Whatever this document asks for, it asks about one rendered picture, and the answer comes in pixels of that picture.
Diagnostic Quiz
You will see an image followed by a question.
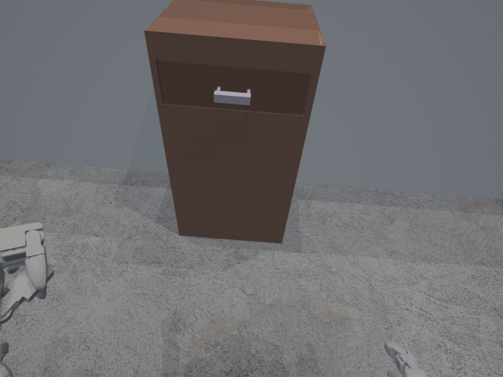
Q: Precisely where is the drawer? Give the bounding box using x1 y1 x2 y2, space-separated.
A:
158 60 311 115

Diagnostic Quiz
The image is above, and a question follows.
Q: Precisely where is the robot right hand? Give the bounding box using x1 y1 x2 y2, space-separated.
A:
384 341 428 377

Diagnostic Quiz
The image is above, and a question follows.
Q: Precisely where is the cabinet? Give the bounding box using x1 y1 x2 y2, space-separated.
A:
144 0 326 243

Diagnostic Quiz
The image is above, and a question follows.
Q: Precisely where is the handle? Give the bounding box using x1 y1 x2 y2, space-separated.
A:
214 86 251 105

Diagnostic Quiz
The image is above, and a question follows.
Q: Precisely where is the robot left hand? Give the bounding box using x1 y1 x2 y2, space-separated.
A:
0 222 54 331

